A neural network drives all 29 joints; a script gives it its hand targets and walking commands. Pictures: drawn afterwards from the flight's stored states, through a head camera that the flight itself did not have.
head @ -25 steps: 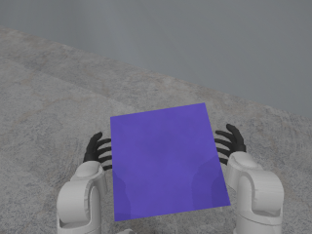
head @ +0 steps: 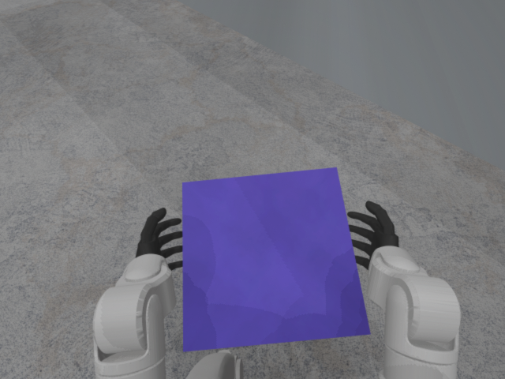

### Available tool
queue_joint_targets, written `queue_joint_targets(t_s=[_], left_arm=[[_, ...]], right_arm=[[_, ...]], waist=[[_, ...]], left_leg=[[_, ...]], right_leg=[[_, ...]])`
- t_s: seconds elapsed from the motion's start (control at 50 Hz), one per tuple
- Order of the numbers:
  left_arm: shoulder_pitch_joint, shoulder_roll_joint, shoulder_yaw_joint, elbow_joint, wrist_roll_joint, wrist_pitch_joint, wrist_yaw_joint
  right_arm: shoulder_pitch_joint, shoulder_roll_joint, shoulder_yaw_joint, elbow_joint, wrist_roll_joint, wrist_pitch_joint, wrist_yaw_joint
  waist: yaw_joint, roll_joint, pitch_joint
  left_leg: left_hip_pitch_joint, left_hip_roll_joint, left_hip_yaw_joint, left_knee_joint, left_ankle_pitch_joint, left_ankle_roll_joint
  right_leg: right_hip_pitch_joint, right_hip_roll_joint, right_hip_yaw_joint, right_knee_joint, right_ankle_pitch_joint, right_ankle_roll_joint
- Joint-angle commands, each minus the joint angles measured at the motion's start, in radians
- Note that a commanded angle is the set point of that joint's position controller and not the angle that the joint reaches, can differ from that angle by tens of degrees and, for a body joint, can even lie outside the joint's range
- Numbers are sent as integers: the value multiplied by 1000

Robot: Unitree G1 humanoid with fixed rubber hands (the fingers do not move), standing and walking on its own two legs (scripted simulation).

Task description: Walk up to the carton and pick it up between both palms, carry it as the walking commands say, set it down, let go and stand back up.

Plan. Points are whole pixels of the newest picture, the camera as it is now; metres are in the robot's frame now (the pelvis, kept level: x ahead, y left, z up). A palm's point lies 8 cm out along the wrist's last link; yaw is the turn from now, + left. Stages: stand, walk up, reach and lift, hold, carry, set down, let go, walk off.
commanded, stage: carry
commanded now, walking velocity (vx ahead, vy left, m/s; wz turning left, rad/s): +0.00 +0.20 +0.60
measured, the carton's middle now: (267, 259) +0.31 -0.01 +0.00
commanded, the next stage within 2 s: none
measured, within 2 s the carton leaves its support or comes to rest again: neither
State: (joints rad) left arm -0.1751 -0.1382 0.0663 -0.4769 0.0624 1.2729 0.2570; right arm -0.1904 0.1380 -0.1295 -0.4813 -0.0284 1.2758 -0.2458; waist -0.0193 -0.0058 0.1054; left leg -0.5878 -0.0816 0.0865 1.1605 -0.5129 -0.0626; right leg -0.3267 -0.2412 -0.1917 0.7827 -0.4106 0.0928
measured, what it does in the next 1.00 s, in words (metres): steps to the left, turning left: left foot, then right foot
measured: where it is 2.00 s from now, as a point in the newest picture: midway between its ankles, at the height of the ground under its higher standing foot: outside the picture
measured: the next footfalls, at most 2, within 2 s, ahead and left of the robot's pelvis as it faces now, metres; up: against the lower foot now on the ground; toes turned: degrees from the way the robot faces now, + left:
left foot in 0.08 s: +0.09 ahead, +0.17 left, +0.00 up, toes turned +11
right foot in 0.40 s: +0.04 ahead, +0.10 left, +0.00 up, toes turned +0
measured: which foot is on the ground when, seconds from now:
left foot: up 0.00-0.06, down 0.08-0.40, up 0.42-0.56, down 0.58-0.92, up 0.94-1.00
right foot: down 0.00-0.08, up 0.10-0.38, down 0.40-0.58, up 0.60-0.90, down 0.92-1.00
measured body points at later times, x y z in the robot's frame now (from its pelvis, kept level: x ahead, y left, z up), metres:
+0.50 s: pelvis -0.03 +0.25 +0.00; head +0.01 +0.27 +0.45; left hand +0.20 +0.48 +0.08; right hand +0.29 +0.18 +0.08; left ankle -0.05 +0.31 -0.63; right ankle +0.00 +0.10 -0.71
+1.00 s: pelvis -0.11 +0.47 +0.00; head -0.06 +0.50 +0.45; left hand +0.05 +0.76 +0.08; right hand +0.23 +0.50 +0.08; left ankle -0.13 +0.51 -0.62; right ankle -0.04 +0.35 -0.71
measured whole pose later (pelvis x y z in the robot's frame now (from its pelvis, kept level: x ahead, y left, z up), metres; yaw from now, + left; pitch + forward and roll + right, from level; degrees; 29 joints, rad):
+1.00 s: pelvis -0.11 +0.47 +0.00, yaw +34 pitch +2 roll +0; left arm -0.21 -0.14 0.07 -0.44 0.06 1.21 0.26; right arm -0.22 0.14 -0.16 -0.46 -0.02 1.22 -0.24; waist 0.01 0.03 0.09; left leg -0.66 -0.18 0.04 1.31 -0.46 -0.06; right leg -0.35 -0.16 -0.17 0.73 -0.38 0.05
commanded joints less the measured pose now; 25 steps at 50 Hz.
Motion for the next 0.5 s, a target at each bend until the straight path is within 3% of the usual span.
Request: queue_joint_targets(t_s=[0.0,0.02,0.04,0.06,0.08,0.1,0.14,0.18,0.2,0.22,0.28,0.3,0.32,0.34,0.36,0.38,0.4,0.42,0.44,0.46,0.48], left_arm=[[-496,-1038,-650,-232,-374,-52,-288],[-473,-1039,-661,-257,-378,-56,-284],[-440,-1019,-664,-250,-375,-50,-281],[-408,-1013,-663,-219,-366,-45,-274],[-386,-989,-669,-221,-356,-40,-268],[-423,-958,-674,-216,-366,-34,-262],[-480,-1018,-699,-185,-393,-24,-290],[-551,-1081,-737,-186,-426,-29,-305],[-572,-1096,-738,-192,-439,-40,-309],[-593,-1097,-746,-231,-455,-50,-311],[-605,-1095,-740,-254,-471,-78,-314],[-608,-1104,-735,-250,-461,-82,-313],[-592,-1093,-724,-243,-450,-83,-309],[-578,-1128,-722,-253,-455,-93,-307],[-525,-1122,-678,-218,-435,-91,-301],[-444,-1099,-619,-90,-383,-87,-295],[-445,-1106,-613,-119,-370,-97,-295],[-535,-1083,-658,-199,-408,-93,-283],[-663,-1044,-662,-227,-428,-82,-287],[-546,-1067,-688,-173,-412,-56,-293],[-569,-1060,-711,-218,-416,-59,-291]], right_arm=[[-557,1052,771,-220,447,-39,303],[-510,1058,759,-213,436,-38,302],[-472,1051,760,-213,428,-33,302],[-448,1044,754,-195,413,-30,302],[-444,992,750,-169,407,-26,306],[-385,984,723,-121,387,-15,305],[-405,1021,714,-118,369,-12,311],[-474,1037,696,-159,374,-39,317],[-470,1031,682,-157,361,-46,316],[-487,1047,683,-164,373,-56,318],[-480,1056,680,-167,368,-85,316],[-513,1073,698,-170,379,-88,316],[-516,1061,698,-174,381,-85,317],[-562,1059,715,-220,389,-91,318],[-582,1064,728,-203,395,-82,312],[-521,1077,764,-164,422,-58,314],[-544,1036,807,-254,438,-59,324],[-593,1017,756,-245,435,-65,319],[-608,1010,720,-201,431,-63,310],[-470,1029,712,-122,390,-41,307],[-532,1005,710,-196,400,-49,302]], waist=[[20,-238,-524],[17,-271,-569],[-10,-215,-628],[-18,-106,-638],[2,286,-635],[15,263,-647],[2,108,-590],[1,156,-559],[0,151,-569],[2,137,-604],[3,109,-621],[9,109,-592],[22,163,-577],[61,190,-579],[135,144,-558],[95,-386,-583],[52,-644,-553],[17,-198,-509],[20,-121,-555],[24,-104,-550],[22,-178,-527]], left_leg=[[166,65,48,-401,-7,7],[277,16,110,-462,25,11],[438,5,157,-621,198,32],[591,115,7,-652,423,78],[761,423,-465,-628,1209,231],[729,450,-463,-588,1427,294],[643,407,-377,-617,1020,305],[570,361,-343,-665,858,317],[573,343,-321,-705,704,288],[557,328,-344,-739,616,287],[640,317,-372,-805,715,200],[646,288,-336,-822,836,140],[565,268,-318,-867,956,38],[392,190,-183,-846,1117,-177],[158,4,37,-579,1336,-470],[130,9,32,24,418,-317],[-226,57,-165,602,-217,-187],[-139,179,-385,473,-177,1],[-97,200,-387,293,-85,58],[-106,155,-199,74,-19,41],[-21,127,-100,-177,-35,19]], right_leg=[[307,-220,50,-134,1064,-82],[282,-192,15,-53,1114,-67],[221,-173,-31,97,1082,-31],[24,-106,-6,245,461,3],[-308,91,-15,453,-219,90],[-296,128,100,585,-325,90],[-307,97,171,610,-212,65],[-294,103,169,638,-146,44],[-268,104,173,592,-118,34],[-229,111,179,555,-90,23],[-179,141,163,357,-71,-2],[-155,149,141,290,-81,-9],[-31,165,89,146,-130,-17],[224,154,41,-74,-174,-45],[538,112,-60,-459,-189,-142],[496,-209,224,-635,99,-181],[352,-707,808,-558,324,-406],[239,-457,522,-257,823,-296],[270,-389,390,-131,918,-213],[342,-299,236,-153,941,-157],[313,-234,122,-153,873,-111]])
